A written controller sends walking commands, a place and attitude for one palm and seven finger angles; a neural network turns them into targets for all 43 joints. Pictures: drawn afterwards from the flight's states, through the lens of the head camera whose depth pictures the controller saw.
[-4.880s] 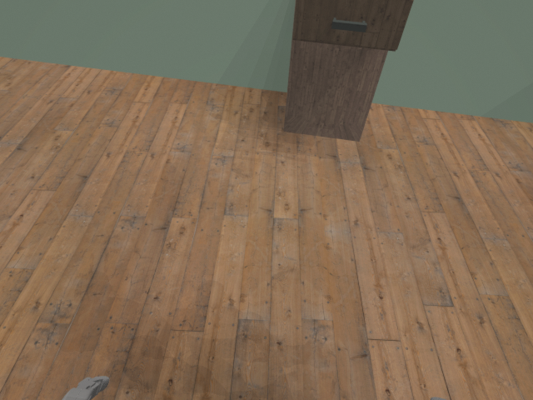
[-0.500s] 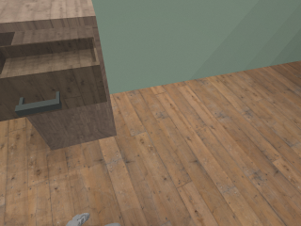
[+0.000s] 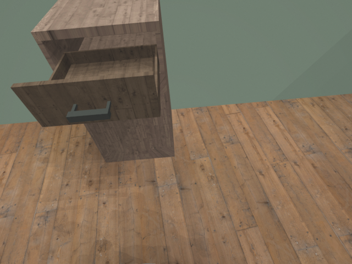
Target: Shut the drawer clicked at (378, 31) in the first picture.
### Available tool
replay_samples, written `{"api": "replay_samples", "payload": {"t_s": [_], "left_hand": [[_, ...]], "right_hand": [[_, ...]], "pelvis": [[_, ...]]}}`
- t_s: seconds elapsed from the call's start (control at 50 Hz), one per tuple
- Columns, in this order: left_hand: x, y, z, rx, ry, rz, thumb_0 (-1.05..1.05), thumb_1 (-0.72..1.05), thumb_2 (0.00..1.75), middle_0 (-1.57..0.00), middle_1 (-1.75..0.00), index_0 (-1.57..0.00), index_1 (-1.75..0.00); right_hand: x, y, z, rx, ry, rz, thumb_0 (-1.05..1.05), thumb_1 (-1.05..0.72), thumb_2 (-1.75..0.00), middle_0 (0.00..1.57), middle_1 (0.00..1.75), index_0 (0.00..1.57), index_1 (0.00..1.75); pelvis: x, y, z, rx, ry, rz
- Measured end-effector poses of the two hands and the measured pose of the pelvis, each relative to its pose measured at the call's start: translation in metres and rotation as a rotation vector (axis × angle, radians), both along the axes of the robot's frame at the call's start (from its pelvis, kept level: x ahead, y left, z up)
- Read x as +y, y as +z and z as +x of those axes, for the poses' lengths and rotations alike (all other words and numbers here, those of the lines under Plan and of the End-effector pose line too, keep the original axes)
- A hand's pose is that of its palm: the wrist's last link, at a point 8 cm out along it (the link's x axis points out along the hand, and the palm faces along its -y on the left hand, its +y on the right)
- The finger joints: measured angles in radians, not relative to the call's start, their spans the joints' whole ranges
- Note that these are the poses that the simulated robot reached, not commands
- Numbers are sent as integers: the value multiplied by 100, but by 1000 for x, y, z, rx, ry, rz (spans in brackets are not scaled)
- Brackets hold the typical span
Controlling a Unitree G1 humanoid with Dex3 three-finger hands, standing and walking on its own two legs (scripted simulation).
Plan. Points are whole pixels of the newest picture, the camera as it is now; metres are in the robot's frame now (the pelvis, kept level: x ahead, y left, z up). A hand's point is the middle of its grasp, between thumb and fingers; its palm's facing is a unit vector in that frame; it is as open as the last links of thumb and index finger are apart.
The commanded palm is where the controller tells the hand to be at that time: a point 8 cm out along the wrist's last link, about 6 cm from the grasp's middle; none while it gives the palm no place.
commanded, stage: take the last steps up to it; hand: left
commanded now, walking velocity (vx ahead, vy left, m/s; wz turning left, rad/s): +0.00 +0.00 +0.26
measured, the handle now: (90, 110) +0.55 +0.31 +0.01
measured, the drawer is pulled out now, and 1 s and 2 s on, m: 0.28 0.28 0.28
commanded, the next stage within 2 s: come to a stop and stand still in 1.22 s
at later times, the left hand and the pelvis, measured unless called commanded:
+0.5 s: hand out of the picture -0.10 +0.20 -0.17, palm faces +0.24 -0.95 -0.18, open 7.3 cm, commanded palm none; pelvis -0.01 +0.03 +0.01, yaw +7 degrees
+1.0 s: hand (117, 228) +0.24 +0.20 -0.16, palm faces +0.09 -0.97 -0.20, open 7.3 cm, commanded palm none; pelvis +0.13 +0.01 -0.01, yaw +6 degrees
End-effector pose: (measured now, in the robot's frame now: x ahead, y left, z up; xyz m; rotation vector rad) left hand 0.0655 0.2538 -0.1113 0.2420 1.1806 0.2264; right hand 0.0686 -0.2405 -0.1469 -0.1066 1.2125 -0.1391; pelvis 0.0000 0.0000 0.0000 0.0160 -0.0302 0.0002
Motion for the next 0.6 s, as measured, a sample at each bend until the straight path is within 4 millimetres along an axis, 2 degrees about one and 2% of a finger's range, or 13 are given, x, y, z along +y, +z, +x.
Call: {"api": "replay_samples", "payload": {"t_s": [0.16, 0.26, 0.36, 0.46, 0.52, 0.56, 0.6], "left_hand": [[-34, 7, -48, 27, 78, -44, 0, 91, 90, -20, -30, -20, -30], [-38, 2, -84, 55, 143, -75, 0, 92, 90, -20, -30, -20, -30], [-32, -6, -133, 144, 212, -111, 0, 91, 90, -20, -30, -20, -30], [-15, -21, -175, 265, 270, -156, 0, 91, 90, -20, -30, -20, -30], [-1, -28, -180, 321, 266, -172, 0, 91, 90, -20, -30, -20, -30], [7, -26, -167, 315, 250, -174, 0, 91, 90, -20, -30, -20, -30], [16, -23, -146, 278, 234, -171, 1, 91, 90, -20, -30, -20, -30]], "right_hand": [[-17, 10, -1, 32, 65, 3, 0, -91, -90, 20, 30, 20, 30], [-17, 17, -5, 74, 120, -18, 0, -91, -90, 20, 30, 20, 30], [-1, 26, 6, 67, 175, -38, 1, -91, -90, 20, 30, 19, 30], [31, 31, 21, -1, 201, -59, 1, -91, -90, 20, 30, 19, 30], [48, 30, 14, -15, 179, -63, 0, -91, -90, 20, 30, 20, 30], [53, 32, 2, 9, 153, -71, 0, -93, -90, 20, 30, 20, 30], [55, 32, -13, 60, 138, -74, 0, -94, -90, 20, 30, 20, 30]], "pelvis": [[-16, 13, -12, -1, 66, 21], [-16, 16, -15, 9, 99, 13], [-5, 18, -16, 17, 118, 4], [19, 12, -12, 17, 123, -27], [32, 9, -8, 4, 123, -29], [38, 13, -2, 1, 128, -34], [43, 16, 5, 0, 134, -35]]}}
